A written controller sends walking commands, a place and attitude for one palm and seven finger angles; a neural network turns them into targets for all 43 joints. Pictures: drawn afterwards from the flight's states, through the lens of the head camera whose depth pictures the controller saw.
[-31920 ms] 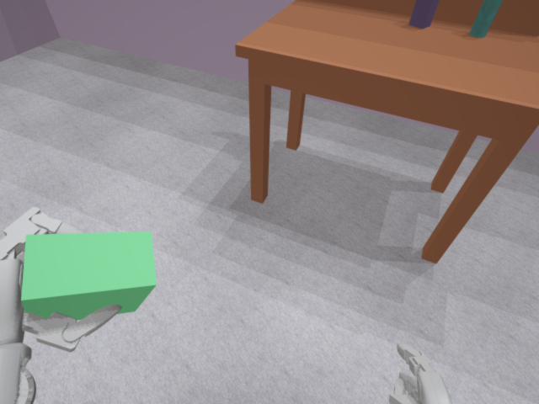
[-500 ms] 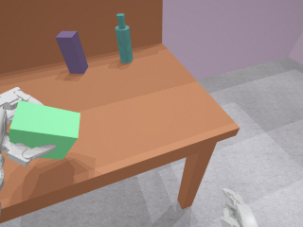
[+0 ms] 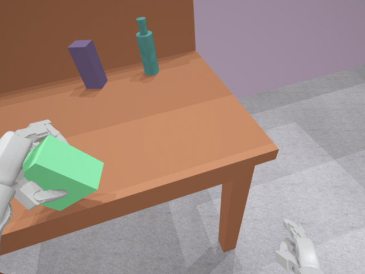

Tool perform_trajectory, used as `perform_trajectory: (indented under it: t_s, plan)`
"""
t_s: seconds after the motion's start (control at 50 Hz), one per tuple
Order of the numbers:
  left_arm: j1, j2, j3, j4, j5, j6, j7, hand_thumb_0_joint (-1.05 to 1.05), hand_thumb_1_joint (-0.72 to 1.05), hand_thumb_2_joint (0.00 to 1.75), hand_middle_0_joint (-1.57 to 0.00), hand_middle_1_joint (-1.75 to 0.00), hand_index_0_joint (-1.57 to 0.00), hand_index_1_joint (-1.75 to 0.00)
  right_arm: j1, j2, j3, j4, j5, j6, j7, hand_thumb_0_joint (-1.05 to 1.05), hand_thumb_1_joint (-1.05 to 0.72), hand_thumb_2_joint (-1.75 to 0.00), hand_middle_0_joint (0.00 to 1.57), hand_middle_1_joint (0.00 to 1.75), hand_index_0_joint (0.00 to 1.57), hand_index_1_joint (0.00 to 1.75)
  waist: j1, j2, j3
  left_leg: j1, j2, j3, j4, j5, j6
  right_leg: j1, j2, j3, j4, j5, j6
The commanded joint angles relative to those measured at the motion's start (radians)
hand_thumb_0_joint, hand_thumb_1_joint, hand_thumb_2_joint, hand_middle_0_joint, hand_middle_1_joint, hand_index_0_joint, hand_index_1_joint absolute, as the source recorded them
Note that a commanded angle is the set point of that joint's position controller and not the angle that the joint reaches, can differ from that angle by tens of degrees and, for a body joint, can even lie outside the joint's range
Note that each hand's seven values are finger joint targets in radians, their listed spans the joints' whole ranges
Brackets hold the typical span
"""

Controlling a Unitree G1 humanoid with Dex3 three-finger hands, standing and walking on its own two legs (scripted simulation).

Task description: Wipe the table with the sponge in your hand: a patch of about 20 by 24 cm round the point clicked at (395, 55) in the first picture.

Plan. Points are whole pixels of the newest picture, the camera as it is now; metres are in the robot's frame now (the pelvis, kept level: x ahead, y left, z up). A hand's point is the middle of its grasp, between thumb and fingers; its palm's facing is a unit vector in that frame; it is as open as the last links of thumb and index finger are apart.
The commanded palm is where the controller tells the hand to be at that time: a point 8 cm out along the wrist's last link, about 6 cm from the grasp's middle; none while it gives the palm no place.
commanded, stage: turn the palm down, sponge in hand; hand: left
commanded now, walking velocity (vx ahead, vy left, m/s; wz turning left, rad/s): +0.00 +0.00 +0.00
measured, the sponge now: (64, 180) +0.24 +0.26 +0.14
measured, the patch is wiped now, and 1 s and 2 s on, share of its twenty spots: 0.00 0.00 0.00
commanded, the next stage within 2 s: move the sponge above the wiping area in 1.48 s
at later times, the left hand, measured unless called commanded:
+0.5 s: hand (32, 157) +0.24 +0.29 +0.20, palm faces +0.24 -0.32 -0.92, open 10.4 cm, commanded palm +0.20 +0.32 +0.27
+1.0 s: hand (9, 133) +0.25 +0.31 +0.25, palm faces +0.29 -0.05 -0.96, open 10.4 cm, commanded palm +0.20 +0.31 +0.29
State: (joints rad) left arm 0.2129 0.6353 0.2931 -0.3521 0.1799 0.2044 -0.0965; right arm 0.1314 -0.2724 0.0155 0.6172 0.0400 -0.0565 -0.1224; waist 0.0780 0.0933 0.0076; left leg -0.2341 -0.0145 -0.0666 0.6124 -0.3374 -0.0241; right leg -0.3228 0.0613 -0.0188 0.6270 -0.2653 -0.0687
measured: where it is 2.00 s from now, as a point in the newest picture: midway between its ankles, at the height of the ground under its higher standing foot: outside the picture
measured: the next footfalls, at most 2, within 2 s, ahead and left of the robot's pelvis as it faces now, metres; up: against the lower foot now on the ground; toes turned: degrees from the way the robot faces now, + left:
none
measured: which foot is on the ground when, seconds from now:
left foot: down 0.00-1.00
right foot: down 0.00-1.00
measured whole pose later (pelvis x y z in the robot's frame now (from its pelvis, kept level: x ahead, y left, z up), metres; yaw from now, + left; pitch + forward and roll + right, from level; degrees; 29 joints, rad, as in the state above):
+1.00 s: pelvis +0.01 +0.04 +0.02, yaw -1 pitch -4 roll +1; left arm -0.03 0.71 0.04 -0.46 0.73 0.50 -0.14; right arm -0.03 -0.24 0.09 0.65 0.05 0.04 -0.07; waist 0.16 0.11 0.01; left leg -0.10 -0.05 -0.03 0.43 -0.25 0.02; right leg -0.20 0.02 0.03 0.46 -0.19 -0.03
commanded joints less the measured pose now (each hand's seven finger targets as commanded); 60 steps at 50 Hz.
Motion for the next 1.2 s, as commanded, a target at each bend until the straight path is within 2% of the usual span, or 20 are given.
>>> perform_trajectory:
  t_s: [0.0,0.06,0.08,0.18,0.3,0.36,0.4,0.46,0.56,0.6,0.66,0.72,0.82,0.86,0.88,0.94,1.0,1.06,1.08,1.18]
  plan:
    - [-0.104,0.345,0.319,-0.277,0.032,-0.116,0.107,0.0,0.1,1.3,-1.2,-1.6,-1.2,-1.6,-0.128,-0.063,-0.04,-0.185,-0.017,-0.062,0.004,0.0,-0.9,-0.9,0.2,0.3,0.2,0.3,0.055,-0.078,-0.213,-0.122,0.017,0.054,-0.011,0.169,0.029,0.216,-0.179,0.228,-0.17,-0.008,0.075]
    - [-0.043,0.342,0.338,-0.226,0.041,-0.06,0.159,0.0,0.1,1.3,-1.2,-1.6,-1.2,-1.6,-0.144,-0.078,-0.042,-0.174,0.004,-0.05,0.015,0.0,-0.9,-0.9,0.2,0.3,0.2,0.3,0.064,-0.017,-0.195,-0.117,0.012,0.066,-0.022,0.194,0.027,0.199,-0.156,0.223,-0.155,0.052,0.056]
    - [-0.073,0.283,0.274,-0.232,0.039,-0.034,0.167,0.0,0.1,1.3,-1.2,-1.6,-1.2,-1.6,-0.123,-0.085,-0.046,-0.176,-0.001,-0.037,0.017,0.0,-0.9,-0.9,0.2,0.3,0.2,0.3,0.048,-0.031,-0.181,-0.13,0.026,0.06,-0.02,0.199,0.024,0.202,-0.175,0.209,-0.148,0.11,0.063]
    - [-0.156,0.297,0.176,-0.166,0.117,0.113,0.139,0.0,0.1,1.3,-1.2,-1.6,-1.2,-1.6,-0.155,-0.121,-0.039,-0.187,0.016,-0.009,0.003,0.0,-0.9,-0.9,0.2,0.3,0.2,0.3,0.026,-0.089,-0.126,-0.1,0.024,0.069,-0.06,0.187,0.049,0.146,-0.132,0.142,-0.161,0.033,0.062]
    - [-0.289,0.282,0.05,-0.306,0.218,0.096,0.047,0.0,0.1,1.3,-1.2,-1.6,-1.2,-1.6,-0.204,-0.092,-0.01,-0.218,0.014,-0.039,-0.03,0.0,-0.9,-0.9,0.2,0.3,0.2,0.3,0.009,-0.066,-0.159,0.007,0.011,0.05,-0.114,0.152,0.072,0.111,-0.098,0.081,-0.164,-0.02,0.062]
    - [-0.327,0.339,0.092,-0.381,0.286,0.085,0.053,0.0,0.1,1.3,-1.2,-1.6,-1.2,-1.6,-0.262,-0.077,0.006,-0.219,0.014,-0.053,-0.031,0.0,-0.9,-0.9,0.2,0.3,0.2,0.3,0.04,0.03,-0.187,0.045,0.006,0.032,-0.151,0.165,0.065,0.134,-0.073,0.079,-0.155,0.001,0.04]
    - [-0.319,0.354,0.115,-0.353,0.33,0.089,0.079,0.0,0.1,1.3,-1.2,-1.6,-1.2,-1.6,-0.214,-0.074,0.004,-0.199,-0.006,-0.047,-0.025,0.0,-0.9,-0.9,0.2,0.3,0.2,0.3,0.048,0.031,-0.202,0.04,0.019,0.015,-0.175,0.212,0.054,0.169,-0.077,0.047,-0.142,0.055,0.033]
    - [-0.331,0.386,0.174,-0.277,0.364,0.158,0.112,0.0,0.1,1.3,-1.2,-1.6,-1.2,-1.6,-0.276,-0.072,0.018,-0.177,0.004,-0.03,-0.005,0.0,-0.9,-0.9,0.2,0.3,0.2,0.3,0.078,0.085,-0.16,0.008,0.019,-0.002,-0.213,0.225,0.031,0.202,-0.059,0.074,-0.156,0.073,0.012]
    - [-0.382,0.294,0.065,-0.165,0.389,0.298,0.079,0.0,0.1,1.3,-1.2,-1.6,-1.2,-1.6,-0.335,-0.081,0.027,-0.159,0.018,0.011,0.022,0.0,-0.9,-0.9,0.2,0.3,0.2,0.3,0.068,0.028,-0.12,0.001,0.027,0.008,-0.235,0.276,0.018,0.208,-0.058,0.058,-0.184,0.123,0.011]
    - [-0.387,0.266,-0.009,-0.168,0.408,0.324,0.027,0.0,0.1,1.3,-1.2,-1.6,-1.2,-1.6,-0.305,-0.089,0.026,-0.172,0.017,0.029,0.02,0.0,-0.9,-0.9,0.2,0.3,0.2,0.3,0.048,-0.032,-0.135,0.009,0.029,0.014,-0.243,0.267,0.031,0.209,-0.067,0.029,-0.193,0.128,0.025]
    - [-0.437,0.195,-0.112,-0.211,0.446,0.343,-0.042,0.0,0.1,1.3,-1.2,-1.6,-1.2,-1.6,-0.395,-0.063,0.048,-0.201,0.039,0.024,0.021,0.0,-0.9,-0.9,0.2,0.3,0.2,0.3,0.038,-0.032,-0.14,0.035,0.02,0.007,-0.249,0.222,0.045,0.183,-0.05,0.038,-0.199,0.102,0.023]
    - [-0.485,0.234,-0.141,-0.271,0.507,0.312,-0.073,0.0,0.1,1.3,-1.2,-1.6,-1.2,-1.6,-0.346,-0.079,0.036,-0.201,0.02,0.029,0.009,0.0,-0.9,-0.9,0.2,0.3,0.2,0.3,0.032,-0.017,-0.182,0.057,0.021,-0.011,-0.272,0.191,0.056,0.199,-0.057,0.024,-0.199,0.091,0.028]
    - [-0.574,0.391,-0.026,-0.37,0.638,0.257,-0.036,0.0,0.1,1.3,-1.2,-1.6,-1.2,-1.6,-0.356,-0.071,0.038,-0.187,-0.012,0.029,0.019,0.0,-0.9,-0.9,0.2,0.3,0.2,0.3,0.075,0.076,-0.305,0.088,0.014,-0.04,-0.267,0.352,0.056,0.309,-0.047,0.078,-0.165,0.167,-0.006]
    - [-0.574,0.46,0.075,-0.358,0.644,0.265,0.001,0.0,0.1,1.3,-1.2,-1.6,-1.2,-1.6,-0.418,-0.062,0.049,-0.179,-0.006,0.022,0.029,0.0,-0.9,-0.9,0.2,0.3,0.2,0.3,0.105,0.083,-0.303,0.075,0.008,-0.046,-0.257,0.397,0.049,0.344,-0.028,0.138,-0.162,0.199,-0.028]
    - [-0.569,0.391,0.029,-0.313,0.635,0.271,0.014,0.0,0.1,1.3,-1.2,-1.6,-1.2,-1.6,-0.378,-0.057,0.045,-0.161,-0.018,0.03,0.032,0.0,-0.9,-0.9,0.2,0.3,0.2,0.3,0.094,0.047,-0.293,0.074,0.009,-0.022,-0.247,0.441,0.044,0.341,-0.051,0.094,-0.168,0.236,-0.023]
    - [-0.521,0.336,0.011,-0.212,0.602,0.314,0.022,0.0,0.1,1.3,-1.2,-1.6,-1.2,-1.6,-0.36,-0.067,0.035,-0.14,-0.001,0.055,0.048,0.0,-0.9,-0.9,0.2,0.3,0.2,0.3,0.088,0.012,-0.223,0.071,0.012,-0.015,-0.256,0.442,0.023,0.295,-0.062,0.091,-0.206,0.237,-0.011]
    - [-0.445,0.268,-0.039,-0.149,0.574,0.34,-0.008,0.0,0.1,1.3,-1.2,-1.6,-1.2,-1.6,-0.352,-0.074,0.033,-0.147,0.013,0.066,0.049,0.0,-0.9,-0.9,0.2,0.3,0.2,0.3,0.069,-0.062,-0.18,0.056,0.014,0.009,-0.251,0.38,0.031,0.265,-0.066,0.082,-0.223,0.228,0.002]
    - [-0.409,0.18,-0.12,-0.129,0.569,0.357,-0.043,0.0,0.1,1.3,-1.2,-1.6,-1.2,-1.6,-0.43,-0.061,0.047,-0.177,0.039,0.057,0.052,0.0,-0.9,-0.9,0.2,0.3,0.2,0.3,0.059,-0.062,-0.126,0.039,0.01,0.015,-0.249,0.285,0.04,0.206,-0.054,0.102,-0.24,0.148,0.003]
    - [-0.402,0.162,-0.149,-0.13,0.564,0.347,-0.049,0.0,0.1,1.3,-1.2,-1.6,-1.2,-1.6,-0.381,-0.079,0.037,-0.173,0.028,0.057,0.049,0.0,-0.9,-0.9,0.2,0.3,0.2,0.3,0.051,-0.088,-0.137,0.027,0.013,0.02,-0.25,0.262,0.046,0.213,-0.067,0.061,-0.239,0.142,0.014]
    - [-0.487,0.272,-0.099,-0.311,0.614,0.304,-0.03,0.0,0.1,1.3,-1.2,-1.6,-1.2,-1.6,-0.412,-0.072,0.032,-0.2,0.013,0.019,0.029,0.0,-0.9,-0.9,0.2,0.3,0.2,0.3,0.068,-0.024,-0.281,0.059,-0.011,0.022,-0.221,0.255,0.063,0.282,-0.072,0.107,-0.202,0.106,0.008]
